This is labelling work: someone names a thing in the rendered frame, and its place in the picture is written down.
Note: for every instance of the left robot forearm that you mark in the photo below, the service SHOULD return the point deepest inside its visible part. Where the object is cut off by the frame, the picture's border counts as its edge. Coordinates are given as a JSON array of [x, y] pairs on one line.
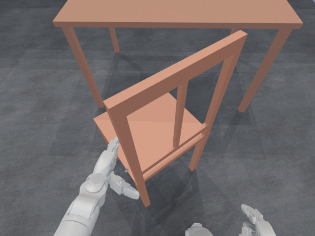
[[81, 216]]

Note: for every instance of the right robot shin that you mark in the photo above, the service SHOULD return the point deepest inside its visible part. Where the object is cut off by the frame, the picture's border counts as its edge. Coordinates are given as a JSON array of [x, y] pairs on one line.
[[197, 224]]

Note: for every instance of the robot left hand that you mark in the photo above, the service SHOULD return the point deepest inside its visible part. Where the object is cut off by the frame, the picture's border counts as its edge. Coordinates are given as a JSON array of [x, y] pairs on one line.
[[106, 164]]

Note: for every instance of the chair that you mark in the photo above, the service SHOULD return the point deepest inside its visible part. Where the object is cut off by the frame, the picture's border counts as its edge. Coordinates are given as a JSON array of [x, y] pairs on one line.
[[153, 127]]

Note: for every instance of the robot right hand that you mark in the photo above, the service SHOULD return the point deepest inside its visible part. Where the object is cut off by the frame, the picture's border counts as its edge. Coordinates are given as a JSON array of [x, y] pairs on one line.
[[262, 227]]

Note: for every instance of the table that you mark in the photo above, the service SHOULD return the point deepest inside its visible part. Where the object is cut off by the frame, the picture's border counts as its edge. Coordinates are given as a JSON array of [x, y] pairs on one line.
[[209, 14]]

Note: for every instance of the right robot thigh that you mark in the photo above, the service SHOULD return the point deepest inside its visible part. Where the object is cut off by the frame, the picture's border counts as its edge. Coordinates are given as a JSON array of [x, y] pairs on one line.
[[197, 231]]

